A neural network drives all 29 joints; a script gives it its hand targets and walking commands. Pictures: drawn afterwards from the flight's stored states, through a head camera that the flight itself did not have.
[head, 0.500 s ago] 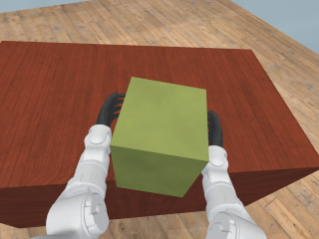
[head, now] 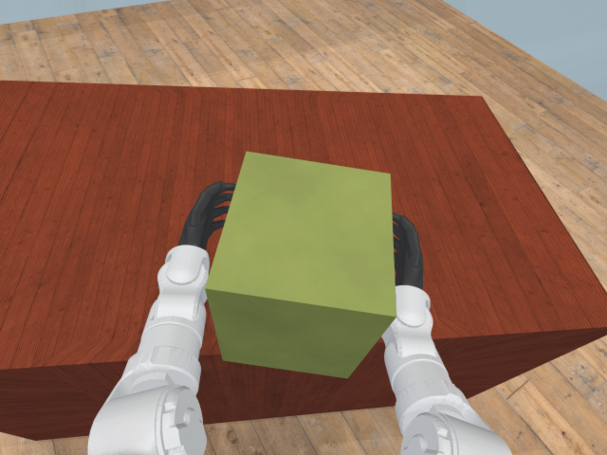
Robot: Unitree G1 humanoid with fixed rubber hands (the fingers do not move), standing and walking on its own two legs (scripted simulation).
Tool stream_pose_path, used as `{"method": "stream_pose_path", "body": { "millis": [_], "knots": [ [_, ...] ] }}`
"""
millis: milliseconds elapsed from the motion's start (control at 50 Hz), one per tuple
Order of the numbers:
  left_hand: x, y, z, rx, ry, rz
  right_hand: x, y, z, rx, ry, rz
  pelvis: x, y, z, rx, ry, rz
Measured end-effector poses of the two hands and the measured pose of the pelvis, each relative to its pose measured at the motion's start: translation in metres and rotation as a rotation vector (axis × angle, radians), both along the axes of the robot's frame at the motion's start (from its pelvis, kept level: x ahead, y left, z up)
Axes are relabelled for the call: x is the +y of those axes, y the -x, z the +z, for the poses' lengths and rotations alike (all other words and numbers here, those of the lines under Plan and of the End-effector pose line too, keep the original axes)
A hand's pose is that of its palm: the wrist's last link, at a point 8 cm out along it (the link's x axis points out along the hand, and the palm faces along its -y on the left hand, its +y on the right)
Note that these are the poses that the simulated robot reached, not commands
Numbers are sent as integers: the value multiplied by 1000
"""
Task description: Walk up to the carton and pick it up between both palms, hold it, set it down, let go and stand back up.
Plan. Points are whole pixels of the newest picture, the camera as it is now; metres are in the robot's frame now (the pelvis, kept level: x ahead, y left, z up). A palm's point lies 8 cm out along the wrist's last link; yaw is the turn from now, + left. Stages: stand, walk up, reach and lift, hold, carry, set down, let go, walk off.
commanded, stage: reach and lift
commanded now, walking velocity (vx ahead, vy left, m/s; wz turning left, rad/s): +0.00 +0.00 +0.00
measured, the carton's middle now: (300, 273) +0.37 +0.03 -0.01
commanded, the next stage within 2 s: none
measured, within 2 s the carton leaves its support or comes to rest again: leaves its support in 0.54 s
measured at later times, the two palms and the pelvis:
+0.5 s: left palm (197, 240) +0.37 +0.18 +0.04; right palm (408, 278) +0.36 -0.11 +0.03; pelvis +0.00 +0.00 +0.00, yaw +1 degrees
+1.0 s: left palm (205, 222) +0.38 +0.17 +0.07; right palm (422, 265) +0.36 -0.12 +0.06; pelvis -0.02 +0.00 +0.00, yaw +0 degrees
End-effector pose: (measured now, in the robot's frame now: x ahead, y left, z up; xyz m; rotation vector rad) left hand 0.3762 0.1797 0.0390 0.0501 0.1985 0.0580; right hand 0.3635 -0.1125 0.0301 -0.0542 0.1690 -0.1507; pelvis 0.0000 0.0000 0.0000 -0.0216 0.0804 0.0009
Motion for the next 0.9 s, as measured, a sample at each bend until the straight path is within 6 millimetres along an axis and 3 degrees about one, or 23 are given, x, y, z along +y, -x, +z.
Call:
{"method": "stream_pose_path", "body": {
  "millis": [480, 660, 900],
  "knots": [
    [-1, 6, 3, -33, -4, 2, -1, 6, 2, -47, 19, 6, -2, 3, 0, 32, 2, 10],
    [-7, 9, 17, -103, 11, 0, -7, 10, 19, -119, 32, 1, -5, 16, 0, 22, 0, 5],
    [-11, 7, 10, -14, 20, -9, -10, 13, 13, -32, 27, -14, -5, 22, 1, 19, -5, -7]
  ]
}}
